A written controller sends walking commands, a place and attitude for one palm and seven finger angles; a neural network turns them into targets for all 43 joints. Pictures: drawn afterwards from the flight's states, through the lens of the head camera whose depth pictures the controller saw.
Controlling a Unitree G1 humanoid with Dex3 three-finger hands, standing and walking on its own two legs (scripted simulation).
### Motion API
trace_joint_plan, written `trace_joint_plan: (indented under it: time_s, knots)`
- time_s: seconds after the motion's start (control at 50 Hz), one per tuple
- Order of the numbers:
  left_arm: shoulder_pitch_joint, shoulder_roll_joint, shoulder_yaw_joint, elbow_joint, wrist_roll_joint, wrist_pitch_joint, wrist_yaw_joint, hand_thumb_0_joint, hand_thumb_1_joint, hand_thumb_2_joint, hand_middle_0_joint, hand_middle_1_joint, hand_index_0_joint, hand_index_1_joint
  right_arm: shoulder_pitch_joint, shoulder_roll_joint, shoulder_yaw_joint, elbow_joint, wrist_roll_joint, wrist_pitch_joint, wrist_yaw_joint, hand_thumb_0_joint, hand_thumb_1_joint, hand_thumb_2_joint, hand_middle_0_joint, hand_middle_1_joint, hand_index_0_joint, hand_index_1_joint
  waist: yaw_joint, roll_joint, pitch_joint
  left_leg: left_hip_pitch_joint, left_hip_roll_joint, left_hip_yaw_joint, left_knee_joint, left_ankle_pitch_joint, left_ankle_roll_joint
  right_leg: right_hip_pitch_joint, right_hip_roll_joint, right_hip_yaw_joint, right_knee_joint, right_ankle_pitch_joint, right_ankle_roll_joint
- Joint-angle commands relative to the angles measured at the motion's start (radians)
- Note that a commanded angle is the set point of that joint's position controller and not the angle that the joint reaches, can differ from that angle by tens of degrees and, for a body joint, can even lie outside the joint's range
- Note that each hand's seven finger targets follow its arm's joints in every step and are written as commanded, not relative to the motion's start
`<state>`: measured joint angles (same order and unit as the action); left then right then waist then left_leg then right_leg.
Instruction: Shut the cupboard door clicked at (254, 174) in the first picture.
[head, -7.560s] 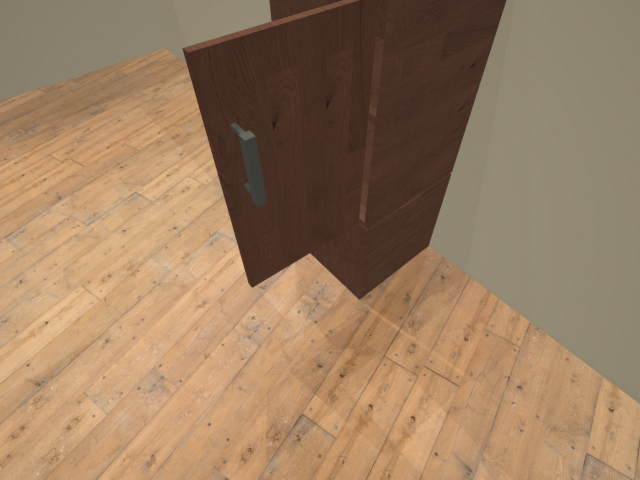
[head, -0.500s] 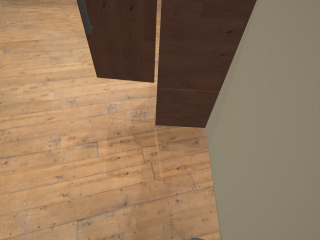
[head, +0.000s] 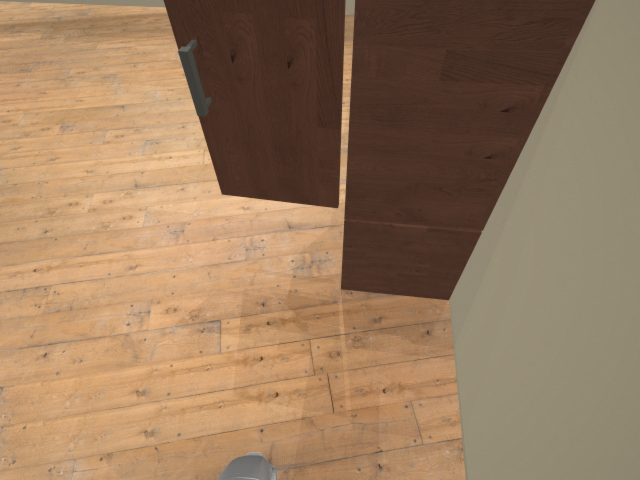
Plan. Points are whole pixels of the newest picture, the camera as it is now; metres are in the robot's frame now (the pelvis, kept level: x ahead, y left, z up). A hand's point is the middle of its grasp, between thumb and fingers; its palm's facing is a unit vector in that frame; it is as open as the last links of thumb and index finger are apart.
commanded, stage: take the last steps up to it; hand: left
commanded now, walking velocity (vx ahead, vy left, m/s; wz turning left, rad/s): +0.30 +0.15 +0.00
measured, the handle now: (197, 79) +0.87 +0.34 +0.03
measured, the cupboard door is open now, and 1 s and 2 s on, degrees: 87 87 87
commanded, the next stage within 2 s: come to a stop and stand still in 0.70 s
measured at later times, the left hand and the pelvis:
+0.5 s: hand (194, 370) +0.30 +0.24 -0.17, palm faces -0.01 -0.97 -0.24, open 7.4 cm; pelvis +0.20 +0.06 -0.03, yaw -2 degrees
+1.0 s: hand (176, 340) +0.36 +0.30 -0.20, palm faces +0.01 -0.98 -0.21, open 7.4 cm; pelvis +0.37 +0.11 -0.02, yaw -4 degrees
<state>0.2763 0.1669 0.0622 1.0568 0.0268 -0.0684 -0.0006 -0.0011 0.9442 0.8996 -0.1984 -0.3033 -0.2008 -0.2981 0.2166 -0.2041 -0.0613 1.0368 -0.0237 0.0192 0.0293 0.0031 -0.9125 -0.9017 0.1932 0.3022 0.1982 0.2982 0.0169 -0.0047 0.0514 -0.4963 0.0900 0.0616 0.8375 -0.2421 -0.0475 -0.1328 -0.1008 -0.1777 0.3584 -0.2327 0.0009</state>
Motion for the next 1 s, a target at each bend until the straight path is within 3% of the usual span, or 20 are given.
trace_joint_plan:
  time_s: [0.0,0.06,0.1,0.14,0.16,0.22,0.32,0.4,0.42,0.44,0.46,0.48,0.56,0.66,0.74,0.8,0.84,0.86,0.92,0.98]
  knots:
    - [0.09,0.176,0.029,0.006,0.001,-0.014,0.005,0.0,0.9,0.9,-0.2,-0.3,-0.2,-0.3,-0.086,0.002,0.009,-0.097,0.0,-0.027,0.025,0.0,-0.9,-0.9,0.2,0.3,0.2,0.3,0.034,-0.161,0.012,0.011,-0.019,0.04,-0.175,0.037,0.004,0.03,-0.244,0.135,-0.15,0.182,-0.097]
    - [0.063,0.194,0.036,0.009,0.002,0.001,0.005,0.0,0.9,0.9,-0.2,-0.3,-0.2,-0.3,-0.064,-0.023,0.007,-0.104,0.001,-0.039,0.024,0.0,-0.9,-0.9,0.2,0.3,0.2,0.3,0.005,-0.164,0.018,0.178,-0.05,0.07,-0.292,0.036,0.026,-0.043,-0.231,0.112,-0.095,0.096,-0.074]
    - [0.046,0.169,0.032,0.0,0.001,0.01,0.0,0.0,0.9,0.9,-0.2,-0.3,-0.2,-0.3,0.099,-0.098,-0.008,-0.056,-0.005,-0.052,0.006,0.0,-0.9,-0.9,0.2,0.3,0.2,0.3,-0.079,-0.026,-0.04,0.466,-0.055,0.077,-0.393,-0.002,0.048,-0.168,-0.162,0.053,0.136,0.098,-0.042]
    - [0.013,0.081,0.009,-0.07,-0.008,0.013,-0.007,0.0,0.9,0.9,-0.2,-0.3,-0.2,-0.3,0.327,-0.264,-0.047,-0.014,-0.017,-0.053,-0.03,0.0,-0.9,-0.9,0.2,0.3,0.2,0.3,-0.16,0.321,-0.153,0.691,0.296,-0.397,-0.552,-0.024,0.222,-0.503,0.044,-0.001,0.703,-0.379,0.012]
    - [-0.043,0.069,0.006,-0.096,-0.005,0.007,-0.004,0.0,0.9,0.9,-0.2,-0.3,-0.2,-0.3,0.303,-0.266,-0.041,-0.017,-0.016,-0.048,-0.036,0.0,-0.9,-0.9,0.2,0.3,0.2,0.3,-0.151,0.208,-0.112,0.597,0.336,-0.412,-0.574,-0.086,0.276,-0.56,0.02,0.09,0.862,-0.382,-0.023]
    - [-0.04,0.084,0.011,-0.07,-0.001,0.032,-0.013,0.0,0.9,0.9,-0.2,-0.3,-0.2,-0.3,0.078,-0.14,-0.01,-0.077,-0.01,-0.058,-0.045,0.0,-0.9,-0.9,0.2,0.3,0.2,0.3,-0.047,0.217,-0.018,0.34,0.257,-0.275,-0.642,-0.189,0.227,-0.529,-0.065,0.153,0.875,-0.193,-0.02]
    - [-0.049,0.035,0.001,-0.078,-0.001,0.041,-0.022,0.0,0.9,0.9,-0.2,-0.3,-0.2,-0.3,0.074,-0.112,-0.006,-0.054,-0.016,-0.073,-0.041,0.0,-0.9,-0.9,0.2,0.3,0.2,0.3,-0.011,0.096,-0.011,0.302,0.179,-0.093,-0.644,0.035,0.224,-0.331,-0.027,0.08,0.474,-0.127,-0.011]
    - [-0.005,0.067,0.012,-0.073,0.003,0.044,-0.024,0.0,0.9,0.9,-0.2,-0.3,-0.2,-0.3,0.048,-0.121,-0.002,-0.043,-0.01,-0.059,-0.033,0.0,-0.9,-0.9,0.2,0.3,0.2,0.3,0.038,0.077,0.0,0.209,0.133,-0.037,-0.561,-0.088,0.188,-0.083,0.029,0.043,0.261,-0.016,-0.008]
    - [0.057,0.102,0.023,-0.057,0.005,0.037,-0.019,0.0,0.9,0.9,-0.2,-0.3,-0.2,-0.3,0.037,-0.102,0.002,-0.042,-0.005,-0.058,-0.029,0.0,-0.9,-0.9,0.2,0.3,0.2,0.3,0.072,0.0,-0.006,0.133,0.079,-0.003,-0.45,-0.118,0.151,0.051,0.025,0.078,0.177,-0.011,-0.02]
    - [0.159,0.177,0.039,-0.036,0.011,0.026,-0.014,0.0,0.9,0.9,-0.2,-0.3,-0.2,-0.3,0.036,-0.074,0.008,-0.05,0.005,-0.06,-0.024,0.0,-0.9,-0.9,0.2,0.3,0.2,0.3,0.12,-0.17,-0.037,0.005,-0.035,0.095,-0.2,-0.178,0.093,0.204,-0.119,0.294,0.033,-0.131,-0.069]
    - [0.229,0.277,0.059,-0.03,0.004,0.023,-0.007,0.0,0.9,0.9,-0.2,-0.3,-0.2,-0.3,0.05,-0.056,0.009,-0.084,0.007,-0.056,-0.017,0.0,-0.9,-0.9,0.2,0.3,0.2,0.3,0.133,-0.363,-0.065,-0.153,-0.111,0.096,0.098,-0.385,0.055,0.277,-0.365,0.683,-0.176,-0.283,-0.186]
    - [0.199,0.258,0.053,-0.043,-0.008,0.021,0.004,0.0,0.9,0.9,-0.2,-0.3,-0.2,-0.3,0.015,-0.111,-0.002,-0.083,-0.003,-0.052,-0.021,0.0,-0.9,-0.9,0.2,0.3,0.2,0.3,0.115,-0.263,-0.018,-0.186,-0.058,-0.033,0.258,-0.327,0.052,0.188,-0.387,0.749,-0.222,-0.336,-0.231]
    - [0.042,0.122,0.018,-0.081,-0.011,-0.008,0.012,0.0,0.9,0.9,-0.2,-0.3,-0.2,-0.3,0.029,-0.045,0.009,-0.029,-0.004,-0.043,-0.015,0.0,-0.9,-0.9,0.2,0.3,0.2,0.3,0.014,-0.109,-0.033,-0.092,0.024,-0.058,0.198,-0.058,0.012,0.053,-0.244,0.317,-0.153,0.232,-0.154]
    - [0.067,0.149,0.021,-0.026,-0.009,-0.023,0.008,0.0,0.9,0.9,-0.2,-0.3,-0.2,-0.3,0.024,0.014,0.021,-0.031,0.005,-0.038,-0.004,0.0,-0.9,-0.9,0.2,0.3,0.2,0.3,0.014,-0.08,-0.08,-0.029,-0.014,0.032,-0.08,-0.008,-0.017,0.145,-0.196,0.167,-0.088,0.585,-0.146]
    - [0.052,0.169,0.019,-0.004,-0.006,-0.008,0.01,0.0,0.9,0.9,-0.2,-0.3,-0.2,-0.3,-0.022,-0.001,0.019,-0.057,0.007,-0.042,0.003,0.0,-0.9,-0.9,0.2,0.3,0.2,0.3,0.021,-0.17,-0.022,0.05,-0.039,0.05,-0.213,0.019,0.002,0.078,-0.188,0.148,-0.076,0.447,-0.124]
    - [0.014,0.161,0.016,-0.002,-0.009,0.009,0.015,0.0,0.9,0.9,-0.2,-0.3,-0.2,-0.3,0.069,-0.033,0.018,-0.027,0.0,-0.058,-0.007,0.0,-0.9,-0.9,0.2,0.3,0.2,0.3,-0.04,-0.11,-0.026,0.282,-0.066,0.064,-0.394,0.149,0.022,-0.027,-0.123,0.106,0.059,0.362,-0.07]
    - [0.087,0.079,-0.012,-0.009,-0.023,0.026,0.029,0.0,0.9,0.9,-0.2,-0.3,-0.2,-0.3,0.195,-0.164,0.001,0.005,-0.009,-0.066,-0.038,0.0,-0.9,-0.9,0.2,0.3,0.2,0.3,-0.058,0.211,-0.172,0.546,0.216,-0.213,-0.378,0.739,0.135,-0.211,0.022,0.04,0.341,-0.12,0.018]
    - [0.114,0.059,-0.026,-0.004,-0.025,0.04,0.041,0.0,0.9,0.9,-0.2,-0.3,-0.2,-0.3,0.183,-0.174,0.004,0.001,-0.003,-0.051,-0.05,0.0,-0.9,-0.9,0.2,0.3,0.2,0.3,-0.054,0.201,-0.181,0.455,0.302,-0.236,-0.43,0.848,0.209,-0.149,0.049,0.092,0.451,-0.414,0.024]
    - [0.075,0.097,-0.015,0.006,-0.024,0.085,0.042,0.0,0.9,0.9,-0.2,-0.3,-0.2,-0.3,0.062,-0.162,0.013,-0.02,0.001,-0.028,-0.083,0.0,-0.9,-0.9,0.2,0.3,0.2,0.3,-0.038,0.277,-0.097,0.348,0.299,-0.224,-0.429,0.986,0.231,-0.204,0.035,0.167,0.611,-0.402,0.029]
    - [0.051,0.111,0.008,-0.032,-0.023,0.11,0.032,0.0,0.9,0.9,-0.2,-0.3,-0.2,-0.3,0.02,-0.191,-0.012,-0.05,0.001,-0.006,-0.091,0.0,-0.9,-0.9,0.2,0.3,0.2,0.3,-0.037,0.137,-0.146,0.353,0.318,-0.212,-0.435,0.774,0.267,-0.26,0.05,0.182,0.683,-0.369,0.024]
